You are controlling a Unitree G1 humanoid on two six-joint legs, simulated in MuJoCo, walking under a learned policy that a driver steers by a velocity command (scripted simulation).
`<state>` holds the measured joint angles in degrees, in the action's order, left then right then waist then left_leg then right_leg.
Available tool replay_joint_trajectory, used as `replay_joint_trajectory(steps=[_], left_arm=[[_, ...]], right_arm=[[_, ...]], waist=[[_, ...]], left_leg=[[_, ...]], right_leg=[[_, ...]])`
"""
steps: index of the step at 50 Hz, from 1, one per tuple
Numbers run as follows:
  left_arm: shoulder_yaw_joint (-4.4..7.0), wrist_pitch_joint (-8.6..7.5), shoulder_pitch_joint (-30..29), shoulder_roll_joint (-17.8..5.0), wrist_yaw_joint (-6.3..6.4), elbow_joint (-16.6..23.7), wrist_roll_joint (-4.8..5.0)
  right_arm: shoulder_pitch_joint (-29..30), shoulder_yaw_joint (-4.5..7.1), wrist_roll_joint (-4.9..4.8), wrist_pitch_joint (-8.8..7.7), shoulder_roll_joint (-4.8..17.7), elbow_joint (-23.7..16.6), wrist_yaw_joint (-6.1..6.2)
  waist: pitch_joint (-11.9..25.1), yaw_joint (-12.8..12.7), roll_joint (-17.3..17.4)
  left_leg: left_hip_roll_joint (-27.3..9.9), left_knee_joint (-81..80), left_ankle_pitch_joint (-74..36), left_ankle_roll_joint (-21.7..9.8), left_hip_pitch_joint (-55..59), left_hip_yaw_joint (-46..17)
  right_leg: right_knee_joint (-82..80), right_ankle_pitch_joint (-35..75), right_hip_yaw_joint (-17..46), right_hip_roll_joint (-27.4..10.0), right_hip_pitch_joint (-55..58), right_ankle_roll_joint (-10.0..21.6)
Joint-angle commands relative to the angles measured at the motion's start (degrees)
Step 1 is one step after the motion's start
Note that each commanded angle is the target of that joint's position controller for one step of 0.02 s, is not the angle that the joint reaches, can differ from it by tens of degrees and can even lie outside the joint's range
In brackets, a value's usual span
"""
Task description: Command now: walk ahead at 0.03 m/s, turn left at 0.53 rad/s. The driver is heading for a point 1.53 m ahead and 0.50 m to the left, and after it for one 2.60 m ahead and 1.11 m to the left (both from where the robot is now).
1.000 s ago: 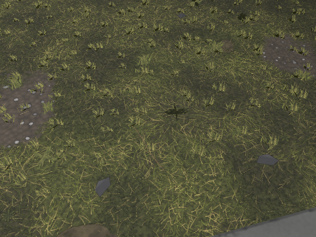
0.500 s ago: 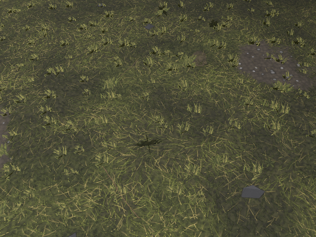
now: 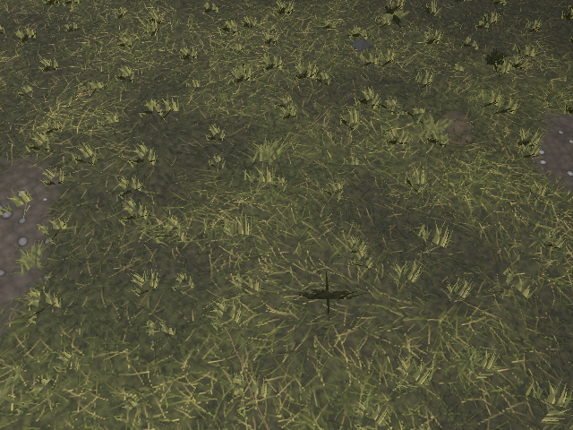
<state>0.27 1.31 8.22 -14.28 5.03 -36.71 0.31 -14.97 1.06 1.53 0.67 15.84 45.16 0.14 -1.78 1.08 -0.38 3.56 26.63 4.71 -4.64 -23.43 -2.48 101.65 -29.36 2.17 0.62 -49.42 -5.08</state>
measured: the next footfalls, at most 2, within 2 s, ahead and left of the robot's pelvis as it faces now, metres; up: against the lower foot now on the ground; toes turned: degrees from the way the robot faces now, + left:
right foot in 0.32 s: +0.13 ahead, -0.17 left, +0.00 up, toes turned +17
left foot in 0.86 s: -0.08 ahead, +0.04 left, +0.11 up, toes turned +32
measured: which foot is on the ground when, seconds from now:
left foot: down 0.00-0.32, up 0.34-0.84, down 0.86-1.00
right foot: up 0.00-0.30, down 0.32-0.86, up 0.88-1.00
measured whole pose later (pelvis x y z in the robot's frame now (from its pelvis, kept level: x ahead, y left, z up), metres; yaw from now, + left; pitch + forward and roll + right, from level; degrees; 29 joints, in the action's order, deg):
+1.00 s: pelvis -0.04 -0.03 +0.02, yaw +35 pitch +3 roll -1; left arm 3.9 -6.3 9.2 -18.2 2.5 -37.4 -2.3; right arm -15.9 -0.2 2.6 -0.9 16.1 32.3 -5.6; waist 3.5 0.0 -1.2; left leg 3.6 68.2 38.8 -4.2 -31.6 0.0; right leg 67.9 -17.1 13.7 4.7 -41.5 -1.3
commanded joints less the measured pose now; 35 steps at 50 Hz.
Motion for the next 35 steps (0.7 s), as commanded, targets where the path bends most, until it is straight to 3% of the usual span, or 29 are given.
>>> replay_joint_trajectory(steps=[1,4,5,8,10,12,14,15,16,17,18,19,21,23,24,27,28,32,33,35], left_arm=[[2.56,-0.06,7.6,-5.61,1.69,2.95,-0.22],[1.7,-0.2,1.2,-2.59,1.28,7.69,-1.07],[1.64,-0.16,-0.94,-2.34,0.86,8.84,-1.21],[0.95,-0.17,-4.8,-0.91,-0.69,11.51,-2.01],[1.05,-0.57,-5.49,-0.62,-1.93,11.34,-1.08],[2.26,-0.99,-2.19,-2.78,-3.13,9.15,0.45],[3.65,-1.35,2.87,-4.25,-3.88,6.33,0.22],[4.36,-1.38,4.64,-4.21,-3.71,4.97,-0.17],[5.14,-1.58,9.63,-5.58,-3.46,3.57,-0.63],[5.88,-1.08,15.32,-9.99,-3.5,3.29,-1.65],[7.01,-1.57,16.12,-13.11,-4.47,2.53,-3.89],[6.74,-2.22,12.79,-11.39,-4.29,2.82,-4.61],[4.82,-1.32,4.64,-5.37,-3.13,4.1,-2.34],[3.63,-0.78,-0.08,-4.91,-2.12,4.52,-2.26],[3.16,-0.62,-0.53,-4.84,-1.74,4.57,-2.31],[2.42,-0.03,5.49,-4.81,0.03,3.02,-1.5],[2.83,-0.59,8.05,-5.77,0.1,2.45,-1.39],[3.83,-1.11,12.97,-7.78,1.25,1.63,-1.11],[4.19,-1.21,14.28,-9.27,1.37,1.33,-1.42],[4.97,-0.61,13.48,-11.17,0.82,1.78,-1.54]], right_arm=[[3.37,2.38,-0.57,-0.75,10.45,-6.23,1.76],[0.41,1.92,-1.52,1.13,8.88,-7.14,4.42],[-0.38,1.84,-1.24,1.57,8.47,-7.74,5.18],[2.14,2.77,-1.44,3.25,9.01,-10.35,6.59],[3.41,3.75,-1.7,4.07,9.7,-11.65,6.65],[3.81,4.48,-1.12,4.62,10.55,-12.66,5.77],[2.97,4.5,-1.86,4.68,9.53,-12.97,4.59],[1.42,4.27,-2.3,4.25,7.99,-12.76,4.18],[-0.11,3.81,-2.08,3.84,5.08,-12.34,3.68],[-0.83,2.47,-0.5,3.05,-1.78,-13.86,3.11],[7.58,4.43,-1.59,0.63,3.26,-17.43,2.77],[10.62,5.79,-1.69,0.24,6.93,-16.98,3.11],[6.83,6.2,-0.83,2.3,7.43,-13.46,4.0],[2.45,6.08,-0.72,3.58,6.85,-12.5,3.59],[1.44,5.84,-0.95,3.91,6.55,-12.71,3.43],[6.22,4.42,-1.27,4.06,5.03,-16.05,3.41],[7.19,4.21,-1.24,3.62,4.63,-16.65,3.28],[11.7,3.22,-1.28,2.85,3.67,-20.02,2.08],[12.69,2.1,-0.93,2.75,1.26,-21.42,1.74],[14.46,0.81,-1.44,2.54,-0.06,-23.0,1.44]], waist=[[6.5,-4.03,3.74],[8.98,-1.68,4.63],[9.63,-0.73,4.65],[10.02,-0.6,6.8],[10.44,0.01,10.38],[10.19,0.11,14.48],[7.85,-0.89,14.51],[6.02,-1.34,12.79],[6.78,-3.0,7.38],[9.69,-2.83,-10.08],[4.84,-5.56,-16.19],[-0.82,-3.97,-12.85],[-0.94,-1.03,-11.2],[-0.04,2.39,-9.57],[1.03,2.89,-9.19],[1.02,-0.57,-7.38],[2.93,-2.21,-7.63],[5.49,-4.98,-6.32],[7.05,-5.74,-9.28],[7.05,-5.7,-7.18]], left_leg=[[-12.42,-7.82,-18.3,-10.88,-1.55,-13.6],[-12.85,-4.13,-9.45,-11.48,8.64,-18.93],[-13.06,-3.54,-8.34,-11.54,10.4,-20.79],[-9.47,-3.94,3.81,-8.37,8.5,-20.34],[-9.31,-6.07,9.77,-7.47,6.78,-22.03],[-10.2,-7.44,12.54,-6.68,5.03,-24.0],[-10.03,-6.91,19.57,-5.17,2.21,-27.28],[-7.81,-4.97,23.81,-3.82,-1.68,-27.15],[-3.02,6.4,29.06,-0.99,-10.08,-22.39],[7.6,29.92,38.94,3.78,-24.54,-10.71],[7.54,39.12,37.24,6.96,-39.03,-13.47],[5.35,49.57,31.21,7.23,-42.25,-13.06],[4.72,62.46,21.65,8.03,-38.12,-7.59],[5.65,74.99,13.53,9.56,-27.43,-3.24],[5.59,79.09,10.95,10.58,-24.63,-1.54],[4.09,83.71,6.58,12.58,-29.78,-1.09],[3.44,88.42,8.97,12.45,-31.2,-1.22],[1.01,83.81,11.07,12.72,-36.2,-4.62],[0.34,91.25,18.47,12.97,-37.18,-4.02],[-1.46,86.62,25.53,11.89,-36.38,-2.38]], right_leg=[[-1.46,13.68,0.65,0.69,3.72,-0.94],[-2.38,16.78,3.39,0.29,-6.08,-3.09],[-3.84,17.18,3.78,0.58,-6.87,-3.66],[-28.77,21.38,3.3,0.51,1.49,-4.16],[-42.93,17.66,2.33,1.54,10.46,-3.11],[-53.75,12.96,1.4,2.4,20.58,-1.39],[-67.59,17.11,1.17,2.3,31.15,1.33],[-73.55,16.83,0.66,1.84,37.04,2.47],[-76.36,13.03,5.17,-4.22,47.09,4.53],[-73.8,21.15,21.48,-21.47,55.06,11.54],[-85.81,14.15,41.55,-27.64,50.49,18.76],[-86.36,7.76,35.68,-24.4,47.07,18.51],[-83.73,9.81,18.81,-16.46,39.2,12.27],[-83.88,16.84,9.17,-11.84,27.25,11.16],[-83.89,18.72,6.22,-11.2,25.08,11.59],[-82.21,20.24,4.19,-12.97,30.97,14.13],[-82.03,25.45,5.72,-14.6,36.21,14.49],[-78.67,28.71,7.08,-18.16,48.46,17.09],[-79.0,36.13,9.84,-21.46,50.83,19.09],[-78.83,44.14,8.15,-22.19,51.48,20.91]])
Over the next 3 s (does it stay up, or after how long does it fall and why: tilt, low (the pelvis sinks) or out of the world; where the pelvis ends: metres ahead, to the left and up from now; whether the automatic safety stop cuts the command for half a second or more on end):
stays up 0.26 0.17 -0.02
